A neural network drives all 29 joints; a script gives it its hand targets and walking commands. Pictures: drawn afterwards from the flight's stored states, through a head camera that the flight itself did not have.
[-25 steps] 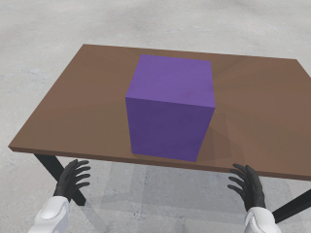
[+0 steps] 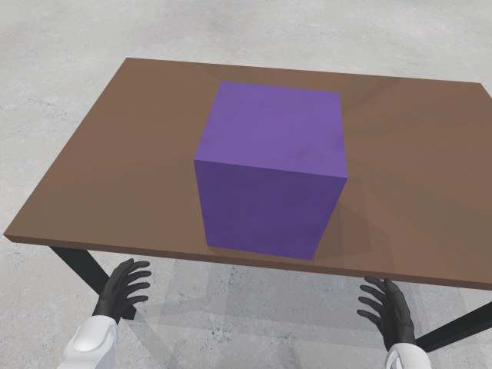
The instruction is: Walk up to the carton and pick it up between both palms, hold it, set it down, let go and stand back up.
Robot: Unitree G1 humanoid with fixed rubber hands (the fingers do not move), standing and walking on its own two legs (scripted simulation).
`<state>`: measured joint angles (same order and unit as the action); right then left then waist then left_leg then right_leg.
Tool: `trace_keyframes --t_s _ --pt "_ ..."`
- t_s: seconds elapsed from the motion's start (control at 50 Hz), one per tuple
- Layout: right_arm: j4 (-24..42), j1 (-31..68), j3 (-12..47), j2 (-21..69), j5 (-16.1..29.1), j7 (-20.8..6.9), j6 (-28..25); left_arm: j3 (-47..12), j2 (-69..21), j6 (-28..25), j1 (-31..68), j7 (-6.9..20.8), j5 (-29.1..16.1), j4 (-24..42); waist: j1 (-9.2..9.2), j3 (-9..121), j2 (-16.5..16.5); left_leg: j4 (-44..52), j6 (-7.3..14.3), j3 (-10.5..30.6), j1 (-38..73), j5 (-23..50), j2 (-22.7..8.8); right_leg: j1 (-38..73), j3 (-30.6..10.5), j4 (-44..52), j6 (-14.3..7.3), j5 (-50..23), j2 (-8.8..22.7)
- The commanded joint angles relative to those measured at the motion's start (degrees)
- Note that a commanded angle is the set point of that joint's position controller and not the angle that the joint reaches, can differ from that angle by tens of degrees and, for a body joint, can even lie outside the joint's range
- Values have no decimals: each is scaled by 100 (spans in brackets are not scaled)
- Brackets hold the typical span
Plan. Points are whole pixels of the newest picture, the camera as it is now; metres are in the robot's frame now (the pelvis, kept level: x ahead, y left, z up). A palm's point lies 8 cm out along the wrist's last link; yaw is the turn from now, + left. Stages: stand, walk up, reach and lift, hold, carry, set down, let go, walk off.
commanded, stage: set down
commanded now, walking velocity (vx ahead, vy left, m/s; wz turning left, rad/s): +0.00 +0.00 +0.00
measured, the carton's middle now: (268, 174) +0.44 -0.01 +0.05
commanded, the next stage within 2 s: let go in 1.00 s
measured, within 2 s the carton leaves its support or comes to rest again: neither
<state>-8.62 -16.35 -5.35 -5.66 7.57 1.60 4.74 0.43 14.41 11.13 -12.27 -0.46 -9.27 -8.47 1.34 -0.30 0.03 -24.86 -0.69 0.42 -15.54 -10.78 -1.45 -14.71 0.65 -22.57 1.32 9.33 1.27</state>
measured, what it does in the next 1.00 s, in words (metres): stands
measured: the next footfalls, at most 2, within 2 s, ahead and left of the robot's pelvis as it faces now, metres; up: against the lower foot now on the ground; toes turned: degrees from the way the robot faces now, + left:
none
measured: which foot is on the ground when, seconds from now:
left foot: down 0.00-1.00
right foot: down 0.00-1.00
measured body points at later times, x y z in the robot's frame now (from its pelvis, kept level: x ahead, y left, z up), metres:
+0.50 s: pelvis +0.02 +0.00 +0.00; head +0.05 +0.00 +0.45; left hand +0.20 +0.23 -0.05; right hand +0.20 -0.23 -0.06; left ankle +0.02 +0.13 -0.74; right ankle +0.03 -0.14 -0.74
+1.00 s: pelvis +0.02 +0.00 +0.00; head +0.06 +0.00 +0.45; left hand +0.18 +0.23 -0.08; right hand +0.19 -0.23 -0.09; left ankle +0.02 +0.13 -0.74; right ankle +0.03 -0.14 -0.74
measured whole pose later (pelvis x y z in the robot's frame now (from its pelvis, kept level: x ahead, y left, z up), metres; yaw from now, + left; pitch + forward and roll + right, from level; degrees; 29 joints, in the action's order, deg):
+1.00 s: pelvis +0.02 +0.00 +0.00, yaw +0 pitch +3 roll -1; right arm -36.6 -12.1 -5.3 -8.1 6.2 -2.2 -11.4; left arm 0.4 11.7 7.4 -15.3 -0.9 -2.5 -21.1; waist 1.3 -1.1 0.1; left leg -24.9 -0.8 0.4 -15.5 -12.5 -1.5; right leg -14.7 0.7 -22.6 1.3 11.1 1.3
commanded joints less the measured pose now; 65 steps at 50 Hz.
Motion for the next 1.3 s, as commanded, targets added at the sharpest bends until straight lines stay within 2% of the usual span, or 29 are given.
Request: trace_keyframes --t_s 0.0,0.02,0.14,0.16,0.18,0.22,0.26,0.3,0.32,0.38,0.42,0.5,0.54,0.56,0.62,0.74,0.86,0.9,0.92,0.94,0.96,0.98,1.0,1.08,1.12,1.14,1.2,1.24,1.28 --pt "772 197 311 -725 -265 5 -738 64 651 -463 -54 -21 4 657 16 792 -12 655 -78 -421 930 555 160 1175 7 411 -219 46 -298" --pt "112 299 295 -730 -363 -62 -718 39 496 -341 -44 1 219 21 -8 356 193 692 -132 -386 915 397 154 914 32 429 -259 326 -348" --pt "-340 133 279 -926 -408 -141 -1062 -6 411 -468 -266 11 367 57 -32 493 205 598 -213 -386 1088 964 134 1043 95 406 -271 -122 -411" --pt "-81 26 326 -820 -293 -95 -1124 6 533 -542 -332 21 345 347 -42 590 160 580 -204 -400 1144 1074 155 1110 47 438 -249 -355 -368" --pt "-528 109 316 -901 -392 -147 -1134 2 432 -479 -301 21 426 -97 -11 368 225 598 -201 -446 1130 939 187 989 77 482 -249 -105 -380" --pt "-668 168 330 -950 -412 -169 -1222 3 385 -484 -254 27 499 -244 -37 440 186 557 -216 -462 1213 1012 196 922 121 503 -225 -151 -396" --pt "-439 221 356 -895 -359 -186 -1360 87 442 -594 -152 -46 483 112 43 688 249 522 -224 -475 1221 1117 223 1017 146 414 -209 -262 -401" --pt "-885 215 366 -999 -410 -231 -1441 30 347 -590 -258 -71 512 -163 -9 556 296 511 -242 -440 1200 1203 156 984 129 412 -241 -311 -415" --pt "-860 242 399 -1019 -436 -259 -1490 37 269 -592 -331 -60 529 -305 78 532 141 513 -215 -458 1347 1286 178 835 159 410 -239 -283 -463" --pt "-807 172 394 -1032 -456 -204 -1617 87 446 -631 -248 -13 505 -140 -16 741 -15 474 -160 -484 1382 1320 184 950 134 432 -168 -529 -404" --pt "-1445 246 404 -1058 -539 -258 -1583 73 317 -550 -246 -25 713 -610 -44 452 244 468 -216 -473 1360 1224 182 762 154 426 -200 -313 -411" --pt "-1358 357 416 -1020 -587 -268 -1683 131 297 -538 -178 -8 647 -668 -8 505 -49 556 -164 -507 1336 1135 188 874 177 467 -198 -290 -416" --pt "-1365 431 375 -1011 -654 -259 -1737 154 317 -585 -65 -33 649 -616 24 547 -7 547 -146 -540 1218 991 208 913 176 430 -188 -209 -389" --pt "-1772 522 324 -1061 -698 -290 -1699 77 230 -524 50 -23 717 -974 -59 356 87 549 -162 -523 1277 825 190 656 157 491 -223 27 -379" --pt "-1842 649 283 -1067 -706 -348 -1775 79 271 -570 158 -80 695 -781 15 464 158 586 -200 -519 1301 784 148 632 207 424 -252 102 -415" --pt "-2288 793 259 -1044 -866 -366 -1824 36 304 -547 335 -104 687 -1144 -130 393 81 525 -134 -546 1226 527 151 523 163 409 -257 331 -358" --pt "-2277 954 190 -1062 -1015 -330 -1946 73 329 -613 382 -91 679 -1207 -97 530 -65 505 -77 -623 1252 493 180 660 180 401 -217 194 -316" --pt "-2655 894 202 -1023 -1009 -331 -1895 35 341 -635 416 -87 639 -1231 -188 422 -21 516 -127 -631 1190 510 192 687 182 334 -199 212 -328" --pt "-2730 950 218 -1051 -961 -384 -1940 47 266 -647 373 -133 766 -1267 -73 543 249 512 -194 -646 1276 726 177 725 247 306 -229 80 -333" --pt "-2719 920 234 -1041 -947 -381 -1967 93 322 -675 361 -101 745 -1298 -131 573 46 452 -173 -593 1312 778 181 755 177 330 -221 -2 -332" --pt "-2637 1048 237 -1023 -984 -383 -2007 102 349 -668 451 -135 768 -1237 -58 566 112 443 -155 -630 1320 776 207 665 194 353 -224 -11 -320" --pt "-2748 1038 220 -995 -955 -358 -2028 47 305 -700 358 -111 765 -1236 -108 505 135 400 -182 -606 1384 963 210 701 173 385 -246 -129 -319" --pt "-2754 983 212 -1078 -963 -359 -2058 55 264 -695 272 -90 780 -1366 -101 534 -33 383 -158 -596 1356 1062 222 780 189 367 -206 -270 -338" --pt "-2847 948 175 -1136 -915 -406 -2123 73 204 -784 229 -111 848 -1356 -80 608 172 362 -215 -588 1475 1126 193 716 187 377 -241 -204 -352" --pt "-3133 1139 169 -1220 -944 -409 -2116 65 189 -714 249 -96 870 -1542 -92 453 104 406 -242 -610 1446 1103 211 703 243 360 -225 -156 -384" --pt "-2910 1012 145 -1187 -918 -380 -2163 53 240 -769 214 -105 760 -1258 -163 643 101 355 -244 -616 1453 1251 173 812 222 347 -214 -352 -354" --pt "-3133 1119 166 -1334 -933 -436 -2227 94 122 -789 241 -133 965 -1495 -35 636 203 317 -291 -615 1613 1455 238 708 300 347 -202 -406 -416" --pt "-2943 1016 211 -1184 -932 -368 -2252 70 223 -816 248 -53 776 -1374 -110 734 -243 243 -181 -655 1731 1460 265 710 223 386 -140 -447 -402" --pt "-3039 1076 233 -1215 -902 -390 -2268 46 190 -811 189 -66 826 -1441 -48 691 -13 274 -210 -636 1645 1548 256 680 231 379 -184 -525 -382"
